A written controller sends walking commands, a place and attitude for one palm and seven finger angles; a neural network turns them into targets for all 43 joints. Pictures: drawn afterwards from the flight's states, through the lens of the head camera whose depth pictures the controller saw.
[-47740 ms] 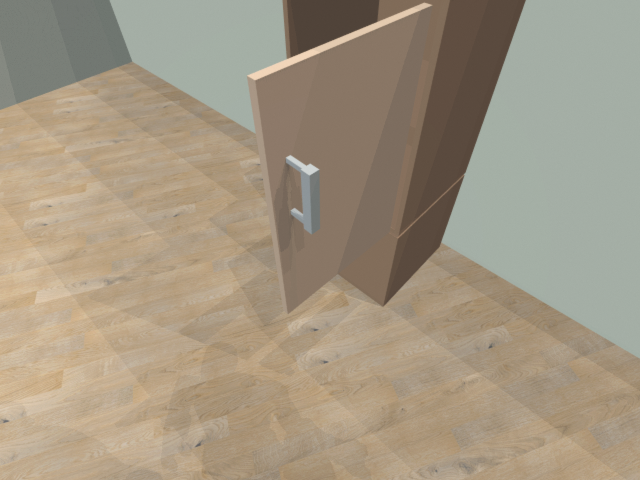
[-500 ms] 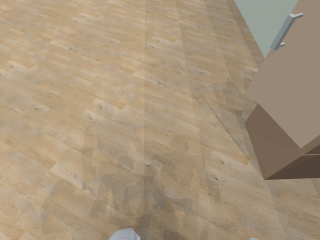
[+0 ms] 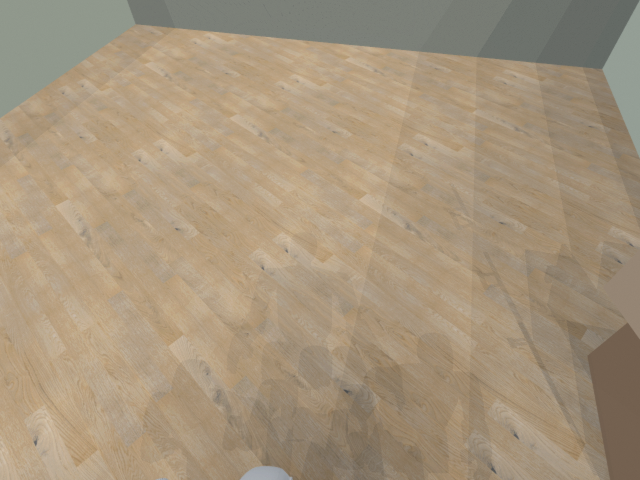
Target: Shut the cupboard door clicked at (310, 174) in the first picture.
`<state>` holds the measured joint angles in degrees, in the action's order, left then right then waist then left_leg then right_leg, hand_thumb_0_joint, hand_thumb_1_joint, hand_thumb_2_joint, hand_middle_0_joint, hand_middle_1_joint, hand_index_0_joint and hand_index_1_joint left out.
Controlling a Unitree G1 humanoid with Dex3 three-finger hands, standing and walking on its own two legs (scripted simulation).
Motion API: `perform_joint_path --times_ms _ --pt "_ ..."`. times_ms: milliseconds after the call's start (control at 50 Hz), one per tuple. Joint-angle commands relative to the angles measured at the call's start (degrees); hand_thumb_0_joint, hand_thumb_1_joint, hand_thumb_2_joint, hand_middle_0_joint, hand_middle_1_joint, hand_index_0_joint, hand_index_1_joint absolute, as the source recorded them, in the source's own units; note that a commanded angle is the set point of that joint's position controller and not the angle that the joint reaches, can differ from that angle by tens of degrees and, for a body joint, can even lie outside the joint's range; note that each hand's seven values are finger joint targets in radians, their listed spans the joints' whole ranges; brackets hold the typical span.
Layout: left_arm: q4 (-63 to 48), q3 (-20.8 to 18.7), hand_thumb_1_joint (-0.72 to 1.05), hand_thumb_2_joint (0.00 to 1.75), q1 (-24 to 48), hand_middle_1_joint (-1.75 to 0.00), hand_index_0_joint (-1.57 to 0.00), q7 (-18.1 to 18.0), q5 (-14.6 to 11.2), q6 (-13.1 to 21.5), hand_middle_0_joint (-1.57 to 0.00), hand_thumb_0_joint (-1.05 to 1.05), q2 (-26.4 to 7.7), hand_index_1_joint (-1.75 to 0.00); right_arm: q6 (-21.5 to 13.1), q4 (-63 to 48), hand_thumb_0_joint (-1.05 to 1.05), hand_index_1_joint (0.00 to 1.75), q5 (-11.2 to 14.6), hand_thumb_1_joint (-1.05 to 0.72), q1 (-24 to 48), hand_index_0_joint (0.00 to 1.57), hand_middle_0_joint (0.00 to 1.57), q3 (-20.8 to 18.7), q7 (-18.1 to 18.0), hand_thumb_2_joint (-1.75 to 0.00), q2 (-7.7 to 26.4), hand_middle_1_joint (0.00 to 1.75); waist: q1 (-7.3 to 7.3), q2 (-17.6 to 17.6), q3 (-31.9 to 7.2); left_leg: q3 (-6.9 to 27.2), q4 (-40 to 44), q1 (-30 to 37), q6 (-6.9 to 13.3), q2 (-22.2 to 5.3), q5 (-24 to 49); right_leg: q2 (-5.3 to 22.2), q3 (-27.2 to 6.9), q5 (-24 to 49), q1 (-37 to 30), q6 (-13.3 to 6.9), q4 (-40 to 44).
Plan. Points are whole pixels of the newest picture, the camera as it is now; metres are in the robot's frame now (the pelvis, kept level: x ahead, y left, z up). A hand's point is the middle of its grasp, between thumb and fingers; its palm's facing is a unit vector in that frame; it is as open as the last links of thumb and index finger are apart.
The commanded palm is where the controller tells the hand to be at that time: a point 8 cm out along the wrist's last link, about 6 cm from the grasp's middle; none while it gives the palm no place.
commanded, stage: walk to a spot facing it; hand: left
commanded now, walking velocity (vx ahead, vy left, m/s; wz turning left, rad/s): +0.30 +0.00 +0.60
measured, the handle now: out of the picture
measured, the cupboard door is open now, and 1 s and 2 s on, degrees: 22 22 22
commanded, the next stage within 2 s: turn to face it in 0.48 s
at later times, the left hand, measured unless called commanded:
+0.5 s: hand out of the picture +0.15 +0.29 -0.17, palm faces +0.31 -0.93 -0.21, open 7.4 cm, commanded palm none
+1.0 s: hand (175, 353) +0.34 +0.28 -0.16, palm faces +0.22 -0.95 -0.21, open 7.2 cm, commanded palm none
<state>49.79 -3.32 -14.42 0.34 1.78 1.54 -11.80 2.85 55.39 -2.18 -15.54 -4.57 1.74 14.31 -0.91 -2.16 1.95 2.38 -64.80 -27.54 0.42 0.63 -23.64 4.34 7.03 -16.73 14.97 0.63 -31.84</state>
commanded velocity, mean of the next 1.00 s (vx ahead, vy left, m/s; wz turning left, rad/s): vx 0.16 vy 0.00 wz -0.03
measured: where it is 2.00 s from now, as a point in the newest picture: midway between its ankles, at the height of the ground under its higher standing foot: (292, 432)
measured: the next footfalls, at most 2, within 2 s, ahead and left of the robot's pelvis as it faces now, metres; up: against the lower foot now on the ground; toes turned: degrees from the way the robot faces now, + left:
left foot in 0.30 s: +0.20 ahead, +0.17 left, +0.00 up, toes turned +20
right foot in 0.76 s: +0.43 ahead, +0.00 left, +0.00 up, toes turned +11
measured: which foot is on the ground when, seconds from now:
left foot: up 0.00-0.28, down 0.30-0.78, up 0.80-1.00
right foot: down 0.00-0.30, up 0.32-0.74, down 0.76-1.00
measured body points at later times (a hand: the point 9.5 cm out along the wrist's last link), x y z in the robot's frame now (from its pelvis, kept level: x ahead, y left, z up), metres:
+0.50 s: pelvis +0.16 +0.08 +0.00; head +0.20 +0.11 +0.45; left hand +0.13 +0.34 -0.15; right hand +0.32 -0.13 -0.13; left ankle +0.17 +0.15 -0.73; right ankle +0.22 -0.08 -0.65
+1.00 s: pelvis +0.32 +0.09 +0.00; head +0.37 +0.09 +0.45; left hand +0.33 +0.33 -0.15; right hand +0.42 -0.14 -0.15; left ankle +0.29 +0.21 -0.69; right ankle +0.39 +0.00 -0.73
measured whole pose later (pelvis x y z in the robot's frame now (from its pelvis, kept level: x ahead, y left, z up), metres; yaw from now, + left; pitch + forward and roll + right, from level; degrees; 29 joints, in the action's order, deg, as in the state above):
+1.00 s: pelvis +0.32 +0.09 +0.00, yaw +9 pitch +1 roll +0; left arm 55.2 -4.1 -12.4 -0.8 1.5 -1.4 -9.5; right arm 1.6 56.3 -0.9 -10.6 -2.6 -1.2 9.9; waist 0.2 -0.2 5.0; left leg -1.2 -51.8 -24.1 -2.4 -2.1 -25.2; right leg -2.4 -1.0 -8.9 18.6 -2.2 -26.5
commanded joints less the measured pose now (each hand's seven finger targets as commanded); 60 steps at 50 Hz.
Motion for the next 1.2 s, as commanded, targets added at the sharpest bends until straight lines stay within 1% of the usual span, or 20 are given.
perform_joint_path --times_ms 0,160,200,240,260,280,300,340,400,580,700,720,760,800,880,1040,1060,1100,1120,1180 --pt "-1.5 -2.1 0.9 0.9 -2.0 -0.3 -0.2 -1.2 -0.1 2.3 -0.2 0.0 -7.8 -0.3 -1.8 -6.6 0.0 0.3 0.6 -0.9 5.2 0.2 0.2 -0.2 1.1 -0.9 1.3 0.3 -0.02 11.9 3.1 -1.9 -0.8 -10.2 -1.7 -5.7 7.5 15.2 -6.6 0.1 -5.1 -5.5 22.0" --pt "2.7 -2.9 0.9 0.9 -8.9 -0.3 -0.2 -1.1 0.1 2.5 -0.2 0.0 -9.9 -0.3 -3.0 -9.7 0.0 0.3 0.8 -0.9 12.6 0.2 0.2 1.2 2.4 -0.9 -0.6 0.3 3.15 11.0 2.5 -8.9 23.0 -5.8 0.4 -4.7 6.1 17.8 3.8 20.5 -16.0 -4.9 15.7" --pt "2.7 -3.3 0.9 0.9 -8.0 -0.3 -0.2 -0.9 0.1 2.4 -0.2 0.0 -11.2 -0.3 -3.5 -9.4 0.0 0.3 0.7 -0.9 10.0 0.2 0.2 0.9 2.1 -0.9 0.5 0.3 1.27 11.1 0.8 -11.3 26.5 1.5 1.9 -2.3 4.2 18.2 5.9 29.0 -15.2 -4.6 9.8" --pt "2.4 -3.4 0.9 0.9 -6.6 -0.3 -0.2 -0.5 -0.5 2.1 -0.2 0.0 -11.3 -0.3 -4.0 -6.1 0.0 0.3 0.1 -0.9 -2.8 0.2 0.2 -0.5 1.2 -0.9 5.1 0.3 -5.41 4.3 -6.7 -11.7 34.1 23.8 3.4 0.3 8.2 14.5 11.0 27.9 -6.1 -1.6 -10.9" --pt "0.1 -3.1 0.9 0.9 -7.5 -0.3 -0.2 0.4 -1.1 1.6 -0.2 0.0 -8.1 -0.3 -4.4 -4.8 0.0 0.3 -0.5 -0.9 -10.8 0.2 0.2 -2.5 0.3 -0.9 13.4 0.3 -8.72 -11.6 -13.2 12.4 38.2 39.9 9.5 -14.9 7.9 7.0 10.8 0.8 12.8 2.1 -30.4" --pt "-4.2 -1.8 0.9 0.9 -1.0 -0.3 -0.2 0.6 -0.9 1.5 -0.2 0.0 -6.9 -0.3 -4.3 -3.3 0.0 0.3 0.3 -0.9 -15.7 0.2 0.2 -3.2 -0.9 -0.9 17.4 0.3 -10.72 -13.0 -14.1 29.4 45.9 43.8 14.8 -25.1 15.2 1.8 1.8 -18.2 26.0 2.6 -41.7" --pt "-5.4 -2.0 0.9 0.9 3.2 -0.3 -0.2 0.1 -0.7 1.4 -0.2 0.0 -7.2 -0.3 -4.4 -2.8 0.0 0.3 0.6 -0.9 -13.4 0.2 0.2 -2.8 -1.4 -0.9 17.1 0.3 -9.42 -5.5 -10.9 26.7 47.1 36.8 14.6 -26.3 11.0 3.5 -3.8 -15.3 27.9 1.4 -44.8" --pt "-2.5 -2.2 0.9 0.9 1.9 -0.3 -0.2 0.2 -0.4 0.7 -0.2 0.0 -6.2 -0.3 -5.0 -5.6 0.0 0.3 0.8 -0.9 -3.4 0.2 0.2 -0.9 -2.3 -0.9 10.5 0.3 -4.75 -6.7 -4.6 18.3 49.4 22.6 10.9 -20.8 3.3 6.6 -6.9 -7.1 25.0 1.5 -41.9" --pt "0.9 -2.1 0.9 0.9 -3.3 -0.3 -0.2 0.7 0.3 -0.5 -0.2 0.0 -4.3 -0.3 -6.1 -5.5 0.0 0.3 0.7 -0.9 0.9 0.2 0.2 0.5 -2.6 -0.9 6.5 0.3 -0.33 -4.4 -2.5 9.3 50.8 17.3 9.6 -15.3 12.6 5.4 -6.3 -0.1 20.0 2.3 -35.0" --pt "-1.3 -0.7 0.9 0.9 4.2 -0.3 -0.2 0.5 -0.2 -1.0 -0.2 0.0 -2.9 -0.3 -6.2 -0.4 0.0 0.3 1.0 -0.9 -3.1 0.2 0.2 0.9 -2.8 -0.9 3.3 0.3 0.14 -1.4 1.6 3.7 51.9 19.7 10.9 -13.3 25.7 2.6 -5.4 9.5 16.5 2.4 -13.7" --pt "2.4 -0.3 0.9 0.9 -2.1 -0.3 -0.2 -0.1 -0.4 -0.6 -0.2 0.0 -3.1 -0.3 -5.3 2.9 0.0 0.3 1.0 -0.9 -3.9 0.2 0.2 1.2 -3.6 -0.9 3.0 0.3 2.95 -1.3 0.7 -3.6 38.8 19.0 5.7 -12.4 35.4 -2.6 -3.0 13.4 -2.7 -1.3 0.8" --pt "3.5 -0.9 0.9 0.9 -6.3 -0.3 -0.2 -0.2 -0.2 -0.3 -0.2 0.0 -5.4 -0.3 -5.2 2.8 0.0 0.3 1.3 -0.9 -3.5 0.2 0.2 1.2 -3.5 -0.9 2.8 0.3 4.64 1.4 -0.6 -5.5 32.4 15.9 3.8 -9.9 30.0 -1.5 -5.9 20.5 -8.7 -2.1 2.9" --pt "5.2 -2.4 0.9 0.9 -12.9 -0.3 -0.2 -0.8 -0.3 0.5 -0.2 0.0 -12.0 -0.3 -4.7 1.2 0.0 0.3 2.1 -0.9 -6.0 0.2 0.2 1.2 -3.3 -0.9 -0.6 0.3 5.12 17.6 -6.1 -10.4 4.4 1.1 -1.0 1.6 -12.0 18.2 -30.7 45.9 -19.8 -14.6 10.3" --pt "3.4 -2.4 0.9 0.9 -6.6 -0.3 -0.2 -1.9 -0.7 -0.2 -0.2 0.0 -9.4 -0.3 -3.8 0.3 0.0 0.3 2.0 -0.9 -1.7 0.2 0.2 1.3 -3.9 -0.9 1.2 0.3 3.97 14.7 -6.1 -1.6 -2.8 -2.4 -1.7 -2.2 -10.5 16.2 -32.1 39.4 -14.8 -17.0 13.3" --pt "1.2 -2.7 0.9 0.9 0.8 -0.3 -0.2 -2.2 -0.2 -1.0 -0.2 0.0 -7.0 -0.3 -2.0 -0.1 0.0 0.3 1.5 -0.9 -0.2 0.2 0.2 1.6 -3.3 -0.9 -1.3 0.3 0.51 6.9 -6.6 -2.7 6.1 3.6 -3.0 -3.8 -2.5 9.0 -20.9 27.5 -3.6 -12.6 14.0" --pt "-0.1 -3.8 0.9 0.9 3.1 -0.3 -0.2 -1.2 -0.3 -2.7 -0.2 0.0 -8.9 -0.3 -2.5 -3.3 0.0 0.3 2.0 -0.9 -0.3 0.2 0.2 1.1 -3.8 -0.9 0.0 0.3 -0.72 9.5 -6.1 -3.3 32.7 15.2 -3.1 -1.5 6.7 4.8 -25.6 14.7 3.1 -8.6 10.6" --pt "-0.8 -3.6 0.9 0.9 4.4 -0.3 -0.2 -1.0 -0.7 -3.0 -0.2 0.0 -8.2 -0.3 -3.1 -3.0 0.0 0.3 1.8 -0.9 -2.3 0.2 0.2 1.0 -4.0 -0.9 1.4 0.3 -1.97 7.8 -6.3 -3.4 39.1 21.8 -2.8 -2.9 10.0 2.5 -23.5 10.4 7.8 -6.3 8.3" --pt "-3.4 -2.7 0.9 0.9 3.7 -0.3 -0.2 0.0 -1.4 -3.3 -0.2 0.0 -4.1 -0.3 -3.4 -5.1 0.0 0.3 0.5 -0.9 -1.9 0.2 0.2 -0.4 -4.5 -0.9 10.3 0.3 -2.02 -14.9 -3.3 18.3 51.8 23.6 6.5 -25.0 9.7 -9.0 -9.8 -14.1 20.0 -0.3 -12.1" --pt "-3.6 -3.2 0.9 0.9 4.8 -0.3 -0.2 0.3 -0.6 -3.6 -0.2 0.0 -6.4 -0.3 -3.2 -5.8 0.0 0.3 0.3 -0.9 -0.4 0.2 0.2 -0.5 -4.5 -0.9 10.6 0.3 -1.96 -10.9 -2.2 19.0 52.0 19.2 10.1 -27.9 11.8 -6.4 -9.6 -16.0 19.2 0.3 -23.3" --pt "-2.2 -3.6 0.9 0.9 2.9 -0.3 -0.2 1.3 -0.5 -4.3 -0.2 0.0 -6.3 -0.3 -3.4 -7.9 0.0 0.3 0.1 -0.9 6.1 0.2 0.2 0.4 -4.7 -0.9 8.0 0.3 1.8 -5.7 -0.6 5.1 47.4 17.2 8.6 -21.5 27.1 -3.3 -8.6 -10.5 18.1 1.8 -33.3"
